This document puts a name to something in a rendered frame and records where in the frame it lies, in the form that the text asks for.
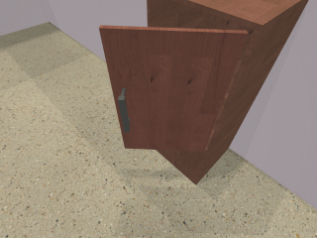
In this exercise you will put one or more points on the handle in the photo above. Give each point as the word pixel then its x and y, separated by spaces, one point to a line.
pixel 123 111

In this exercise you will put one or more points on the cupboard door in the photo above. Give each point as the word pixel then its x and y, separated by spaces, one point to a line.
pixel 175 79

